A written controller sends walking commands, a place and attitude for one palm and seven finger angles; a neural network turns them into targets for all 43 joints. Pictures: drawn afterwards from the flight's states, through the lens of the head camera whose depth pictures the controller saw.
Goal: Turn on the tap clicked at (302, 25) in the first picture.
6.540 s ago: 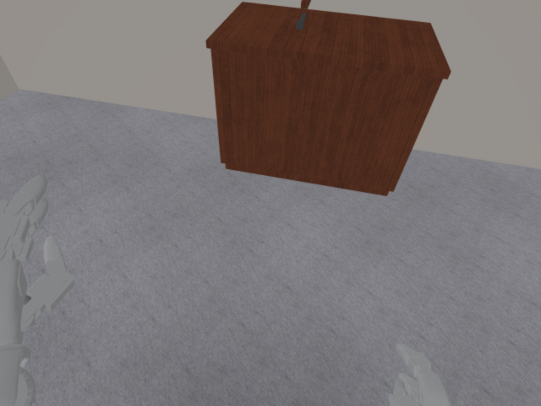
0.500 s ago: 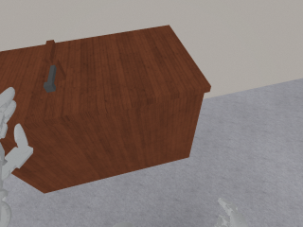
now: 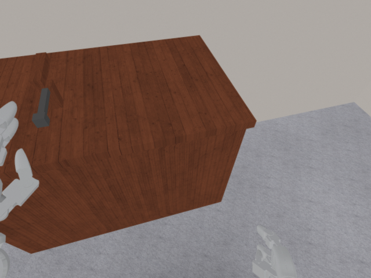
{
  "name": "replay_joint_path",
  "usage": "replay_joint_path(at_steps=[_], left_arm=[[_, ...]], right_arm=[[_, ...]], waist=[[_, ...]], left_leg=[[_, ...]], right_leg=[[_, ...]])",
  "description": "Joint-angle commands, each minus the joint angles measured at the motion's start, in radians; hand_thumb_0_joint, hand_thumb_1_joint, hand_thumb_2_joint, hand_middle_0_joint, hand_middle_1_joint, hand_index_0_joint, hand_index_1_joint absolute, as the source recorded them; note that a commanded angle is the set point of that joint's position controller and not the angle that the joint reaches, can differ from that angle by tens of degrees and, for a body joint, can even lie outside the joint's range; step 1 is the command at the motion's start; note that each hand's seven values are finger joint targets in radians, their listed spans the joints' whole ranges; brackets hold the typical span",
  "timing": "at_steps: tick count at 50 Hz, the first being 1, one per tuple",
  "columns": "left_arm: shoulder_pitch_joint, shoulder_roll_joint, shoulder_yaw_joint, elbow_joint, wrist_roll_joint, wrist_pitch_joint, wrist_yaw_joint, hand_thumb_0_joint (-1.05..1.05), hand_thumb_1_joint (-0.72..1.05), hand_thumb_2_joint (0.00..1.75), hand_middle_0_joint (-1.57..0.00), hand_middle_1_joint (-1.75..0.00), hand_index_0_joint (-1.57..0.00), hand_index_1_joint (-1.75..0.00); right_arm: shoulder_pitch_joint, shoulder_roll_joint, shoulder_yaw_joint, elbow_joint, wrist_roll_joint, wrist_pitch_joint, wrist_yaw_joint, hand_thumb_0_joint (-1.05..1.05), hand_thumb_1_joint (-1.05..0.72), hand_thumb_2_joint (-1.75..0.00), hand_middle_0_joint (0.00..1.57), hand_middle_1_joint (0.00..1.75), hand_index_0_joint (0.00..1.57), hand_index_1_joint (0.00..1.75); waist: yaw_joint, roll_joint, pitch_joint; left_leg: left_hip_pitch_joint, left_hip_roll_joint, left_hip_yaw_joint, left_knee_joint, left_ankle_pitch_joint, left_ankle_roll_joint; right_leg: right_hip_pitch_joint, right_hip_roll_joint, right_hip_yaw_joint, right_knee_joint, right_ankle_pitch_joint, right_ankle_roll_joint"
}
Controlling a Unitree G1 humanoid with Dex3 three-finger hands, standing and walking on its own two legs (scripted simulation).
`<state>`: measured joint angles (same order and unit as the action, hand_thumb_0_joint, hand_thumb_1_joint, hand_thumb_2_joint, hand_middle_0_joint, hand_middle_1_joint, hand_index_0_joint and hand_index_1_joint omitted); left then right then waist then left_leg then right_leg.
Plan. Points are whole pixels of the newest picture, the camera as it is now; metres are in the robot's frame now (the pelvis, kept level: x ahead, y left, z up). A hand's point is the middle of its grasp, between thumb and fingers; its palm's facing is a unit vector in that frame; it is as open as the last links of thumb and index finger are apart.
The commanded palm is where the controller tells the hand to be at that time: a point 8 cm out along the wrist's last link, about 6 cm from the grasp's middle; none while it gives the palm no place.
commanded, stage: come to a stop and stand still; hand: left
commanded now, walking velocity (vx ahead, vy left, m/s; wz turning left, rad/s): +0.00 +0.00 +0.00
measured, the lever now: (41, 119) +0.45 +0.40 +0.05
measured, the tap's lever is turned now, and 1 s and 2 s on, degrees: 0 0 0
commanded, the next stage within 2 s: look again from close up in 1.44 s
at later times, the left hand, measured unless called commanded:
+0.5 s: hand (13, 165) +0.23 +0.27 +0.20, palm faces +0.47 -0.78 -0.41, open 7.4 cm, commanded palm +0.15 +0.26 +0.18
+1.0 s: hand (2, 189) +0.21 +0.29 +0.17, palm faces +0.41 -0.85 -0.32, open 7.4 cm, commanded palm +0.15 +0.31 +0.18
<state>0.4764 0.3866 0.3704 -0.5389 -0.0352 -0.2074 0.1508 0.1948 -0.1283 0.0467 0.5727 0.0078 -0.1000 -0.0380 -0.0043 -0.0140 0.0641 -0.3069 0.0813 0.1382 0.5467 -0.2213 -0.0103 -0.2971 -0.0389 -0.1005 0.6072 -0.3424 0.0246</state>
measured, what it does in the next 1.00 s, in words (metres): stands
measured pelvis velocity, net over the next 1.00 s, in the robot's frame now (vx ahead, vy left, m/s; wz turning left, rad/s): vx -0.01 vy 0.03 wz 0.00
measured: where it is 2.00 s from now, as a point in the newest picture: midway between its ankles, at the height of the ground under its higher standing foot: outside the picture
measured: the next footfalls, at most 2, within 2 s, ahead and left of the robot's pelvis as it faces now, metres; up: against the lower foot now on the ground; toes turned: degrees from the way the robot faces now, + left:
none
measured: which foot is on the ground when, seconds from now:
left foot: down 0.00-1.00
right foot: down 0.00-1.00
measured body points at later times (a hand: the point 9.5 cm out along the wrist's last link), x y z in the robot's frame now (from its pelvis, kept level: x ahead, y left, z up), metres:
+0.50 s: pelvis -0.01 -0.01 +0.01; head +0.01 +0.00 +0.45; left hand +0.20 +0.31 +0.22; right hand +0.16 -0.25 -0.07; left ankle +0.02 +0.11 -0.73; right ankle +0.02 -0.10 -0.73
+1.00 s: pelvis -0.01 +0.03 +0.01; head +0.00 +0.06 +0.46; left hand +0.18 +0.33 +0.18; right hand +0.16 -0.18 -0.06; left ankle +0.02 +0.11 -0.73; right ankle +0.02 -0.10 -0.73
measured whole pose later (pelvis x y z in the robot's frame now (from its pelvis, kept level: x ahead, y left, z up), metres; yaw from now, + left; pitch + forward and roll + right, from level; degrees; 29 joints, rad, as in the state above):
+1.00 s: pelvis -0.01 +0.03 +0.01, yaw +0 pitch -2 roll -1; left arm 0.37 0.34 0.34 -0.40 -0.01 -0.23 0.10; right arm 0.24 -0.18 0.05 0.59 -0.01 -0.18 -0.01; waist 0.04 -0.04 0.04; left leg -0.21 -0.02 0.06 0.43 -0.19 0.06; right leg -0.19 0.00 -0.02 0.38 -0.16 0.01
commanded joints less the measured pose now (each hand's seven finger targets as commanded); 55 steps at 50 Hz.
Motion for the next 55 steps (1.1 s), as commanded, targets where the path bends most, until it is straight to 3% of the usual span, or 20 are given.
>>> replay_joint_path(at_steps=[1, 3, 4, 8, 11, 13, 14, 19, 20, 21, 22, 23, 26, 30, 32, 33, 35, 40, 47, 55], left_arm=[[-0.07, 0.165, 0.124, -0.171, 0.002, -0.048, 0.025, 0.0, 0.9, 0.9, -0.2, -0.3, -0.2, -0.3], [-0.074, 0.154, 0.107, -0.144, -0.015, -0.021, 0.018, 0.0, 0.9, 0.9, -0.2, -0.3, -0.2, -0.3], [-0.075, 0.158, 0.109, -0.136, -0.014, -0.017, 0.019, 0.0, 0.9, 0.9, -0.2, -0.3, -0.2, -0.3], [-0.076, 0.137, 0.097, -0.132, -0.003, -0.022, 0.025, 0.0, 0.9, 0.9, -0.2, -0.3, -0.2, -0.3], [-0.038, 0.144, 0.097, -0.158, -0.001, -0.029, 0.023, 0.0, 0.9, 0.9, -0.2, -0.3, -0.2, -0.3], [-0.005, 0.139, 0.096, -0.174, -0.004, -0.033, 0.016, 0.0, 0.9, 0.9, -0.2, -0.3, -0.2, -0.3], [-0.027, 0.129, 0.074, -0.199, 0.002, -0.041, 0.016, 0.0, 0.9, 0.9, -0.2, -0.3, -0.2, -0.3], [-0.052, 0.13, 0.076, -0.168, 0.002, -0.047, 0.021, 0.0, 0.9, 0.9, -0.2, -0.3, -0.2, -0.3], [-1.04, 0.901, 0.643, -0.278, 0.133, -0.129, 0.003, 0.0, 0.9, 0.9, -0.2, -0.3, -0.2, -0.3], [-0.49, 0.308, 0.241, 0.269, 0.036, -0.072, -0.045, 0.0, 0.9, 0.9, -0.2, -0.3, -0.2, -0.3], [-0.361, 0.19, 0.139, 0.224, 0.02, -0.084, -0.058, 0.0, 0.9, 0.9, -0.2, -0.3, -0.2, -0.3], [-0.293, 0.063, 0.039, 0.189, -0.011, -0.104, -0.062, 0.0, 0.9, 0.9, -0.2, -0.3, -0.2, -0.3], [-0.122, 0.117, 0.033, -0.039, -0.019, -0.098, -0.039, 0.0, 0.9, 0.9, -0.2, -0.3, -0.2, -0.3], [-0.092, 0.166, 0.094, -0.053, -0.019, -0.075, -0.029, 0.0, 0.9, 0.9, -0.2, -0.3, -0.2, -0.3], [-0.135, 0.187, 0.126, -0.059, -0.017, -0.075, -0.027, 0.0, 0.9, 0.9, -0.2, -0.3, -0.2, -0.3], [-0.203, 0.229, 0.158, -0.108, -0.013, -0.079, -0.022, 0.0, 0.9, 0.9, -0.2, -0.3, -0.2, -0.3], [-0.227, 0.184, 0.126, -0.083, -0.007, -0.082, -0.025, 0.0, 0.9, 0.9, -0.2, -0.3, -0.2, -0.3], [-0.257, 0.133, 0.064, -0.095, 0.01, -0.088, -0.031, 0.0, 0.9, 0.9, -0.2, -0.3, -0.2, -0.3], [-0.196, 0.1, 0.043, -0.052, 0.02, -0.079, -0.038, 0.0, 0.9, 0.9, -0.2, -0.3, -0.2, -0.3], [-0.216, 0.122, 0.064, -0.097, 0.007, -0.07, -0.04, 0.0, 0.9, 0.9, -0.2, -0.3, -0.2, -0.3]], right_arm=[[-0.057, -0.157, -0.064, -0.123, -0.003, -0.034, -0.024, 0.0, -0.9, -0.9, 0.2, 0.3, 0.2, 0.3], [-0.049, -0.151, -0.069, -0.12, 0.002, -0.028, -0.021, 0.0, -0.9, -0.9, 0.2, 0.3, 0.2, 0.3], [-0.061, -0.143, -0.061, -0.111, 0.001, -0.024, -0.021, 0.0, -0.9, -0.9, 0.2, 0.3, 0.2, 0.3], [-0.093, -0.135, -0.043, -0.107, -0.001, -0.005, -0.031, 0.0, -0.9, -0.9, 0.2, 0.3, 0.2, 0.3], [-0.079, -0.173, -0.069, -0.122, -0.003, 0.008, -0.039, 0.0, -0.9, -0.9, 0.2, 0.3, 0.2, 0.3], [-0.094, -0.18, -0.068, -0.139, -0.005, 0.013, -0.042, 0.0, -0.9, -0.9, 0.2, 0.3, 0.2, 0.3], [-0.095, -0.171, -0.057, -0.142, -0.006, 0.013, -0.041, 0.0, -0.9, -0.9, 0.2, 0.3, 0.2, 0.3], [-0.075, -0.183, -0.07, -0.134, -0.003, -0.004, -0.043, 0.0, -0.9, -0.9, 0.2, 0.3, 0.2, 0.3], [0.098, -0.226, -0.126, -0.098, -0.053, -0.078, -0.035, 0.0, -0.9, -0.9, 0.2, 0.3, 0.2, 0.3], [0.012, -0.116, -0.08, -0.063, -0.021, -0.076, -0.022, 0.0, -0.9, -0.9, 0.2, 0.3, 0.2, 0.3], [0.007, -0.183, -0.1, -0.139, 0.003, -0.091, -0.016, 0.0, -0.9, -0.9, 0.2, 0.3, 0.2, 0.3], [0.002, -0.17, -0.096, -0.142, 0.015, -0.099, 0.006, 0.0, -0.9, -0.9, 0.2, 0.3, 0.2, 0.3], [-0.049, -0.198, -0.098, -0.159, 0.009, -0.101, 0.026, 0.0, -0.9, -0.9, 0.2, 0.3, 0.2, 0.3], [-0.067, -0.195, -0.078, -0.175, 0.003, -0.096, 0.01, 0.0, -0.9, -0.9, 0.2, 0.3, 0.2, 0.3], [-0.063, -0.194, -0.075, -0.176, -0.002, -0.097, -0.005, 0.0, -0.9, -0.9, 0.2, 0.3, 0.2, 0.3], [-0.07, -0.198, -0.074, -0.176, -0.004, -0.097, -0.012, 0.0, -0.9, -0.9, 0.2, 0.3, 0.2, 0.3], [-0.065, -0.19, -0.068, -0.17, -0.006, -0.106, -0.015, 0.0, -0.9, -0.9, 0.2, 0.3, 0.2, 0.3], [-0.06, -0.19, -0.063, -0.156, -0.009, -0.135, -0.003, 0.0, -0.9, -0.9, 0.2, 0.3, 0.2, 0.3], [-0.051, -0.188, -0.062, -0.142, -0.013, -0.132, 0.011, 0.0, -0.9, -0.9, 0.2, 0.3, 0.2, 0.3], [-0.059, -0.184, -0.059, -0.154, -0.019, -0.107, 0.006, 0.0, -0.9, -0.9, 0.2, 0.3, 0.2, 0.3]], waist=[[-0.006, 0.052, -0.183], [-0.005, -0.173, -0.182], [-0.002, -0.178, -0.17], [0.002, -0.119, -0.196], [0.009, -0.004, -0.227], [0.015, 0.179, -0.19], [0.013, 0.209, -0.16], [0.013, 0.12, -0.171], [0.061, -0.054, 0.008], [0.033, -0.098, -0.171], [0.06, -0.022, -0.129], [0.039, 0.102, -0.204], [0.063, 0.064, -0.212], [0.047, -0.069, -0.1], [0.037, -0.052, -0.076], [0.033, 0.01, -0.077], [0.033, 0.08, -0.086], [0.039, 0.14, -0.114], [0.039, 0.072, -0.088], [0.037, 0.099, -0.172]], left_leg=[[-0.016, 0.073, -0.056, -0.016, 0.004, 0.01], [-0.019, -0.038, -0.042, 0.129, -0.122, -0.026], [-0.041, -0.045, -0.073, 0.178, -0.175, -0.022], [-0.043, -0.045, -0.101, 0.033, -0.102, -0.012], [0.124, 0.035, -0.135, -0.107, 0.294, 0.011], [0.124, 0.103, -0.206, -0.153, 0.338, 0.038], [0.062, 0.124, -0.243, -0.179, 0.346, 0.048], [0.003, 0.072, -0.167, -0.134, 0.146, 0.021], [-0.107, 0.008, -0.078, 0.048, 0.098, 0.031], [0.0, -0.091, -0.117, 0.046, 0.028, 0.018], [0.045, -0.074, -0.09, 0.014, 0.027, 0.011], [0.075, -0.064, -0.089, -0.071, 0.068, 0.014], [0.113, -0.022, -0.135, -0.129, 0.112, 0.041], [0.021, -0.019, -0.174, -0.192, -0.14, 0.042], [0.027, -0.028, -0.172, -0.189, -0.182, 0.044], [0.027, -0.029, -0.176, -0.205, -0.178, 0.042], [0.027, -0.015, -0.183, -0.238, -0.211, 0.048], [0.004, 0.009, -0.213, -0.306, -0.251, 0.051], [-0.018, 0.0, -0.219, -0.308, -0.213, 0.038], [0.108, -0.03, -0.187, -0.247, 0.109, 0.005]], right_leg=[[0.189, -0.087, 0.138, -0.209, 0.356, -0.036], [0.127, -0.216, 0.32, -0.259, 0.444, -0.112], [0.135, -0.243, 0.328, -0.263, 0.506, -0.138], [0.259, -0.199, 0.189, -0.167, 0.673, -0.113], [0.195, -0.1, 0.121, -0.122, 0.466, -0.047], [0.13, -0.039, 0.089, -0.115, 0.293, -0.023], [0.152, -0.018, 0.064, -0.097, 0.233, -0.017], [0.204, -0.043, 0.116, -0.166, 0.288, -0.03], [0.033, -0.07, 0.226, -0.325, 0.376, 0.019], [0.105, -0.159, 0.284, -0.264, 0.433, -0.108], [0.114, -0.164, 0.344, -0.302, 0.513, -0.064], [0.231, -0.162, 0.276, -0.247, 0.531, -0.071], [0.201, -0.081, 0.174, -0.232, 0.259, -0.017], [0.095, -0.046, 0.171, -0.322, -0.087, -0.037], [0.04, -0.045, 0.189, -0.357, -0.169, -0.042], [0.049, -0.037, 0.179, -0.345, -0.16, -0.044], [0.073, -0.016, 0.167, -0.315, -0.117, -0.042], [0.173, 0.024, 0.129, -0.246, 0.017, -0.036], [0.186, 0.036, 0.139, -0.273, 0.089, -0.033], [0.218, 0.042, 0.113, -0.26, 0.291, -0.035]])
